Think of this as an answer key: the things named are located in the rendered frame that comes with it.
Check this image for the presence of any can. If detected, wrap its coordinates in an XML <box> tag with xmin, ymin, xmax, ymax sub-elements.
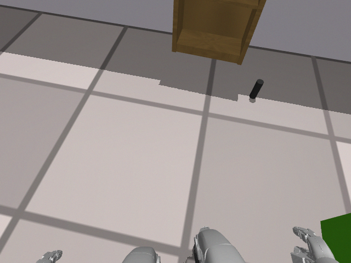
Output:
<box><xmin>250</xmin><ymin>79</ymin><xmax>264</xmax><ymax>99</ymax></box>

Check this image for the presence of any bookshelf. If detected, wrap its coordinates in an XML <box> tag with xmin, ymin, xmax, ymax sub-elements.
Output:
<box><xmin>172</xmin><ymin>0</ymin><xmax>266</xmax><ymax>65</ymax></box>

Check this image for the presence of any left robot hand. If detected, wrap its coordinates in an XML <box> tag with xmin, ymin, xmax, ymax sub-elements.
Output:
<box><xmin>36</xmin><ymin>250</ymin><xmax>63</xmax><ymax>263</ymax></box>

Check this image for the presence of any right robot hand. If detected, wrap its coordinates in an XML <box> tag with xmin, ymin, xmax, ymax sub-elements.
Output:
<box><xmin>291</xmin><ymin>227</ymin><xmax>335</xmax><ymax>263</ymax></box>

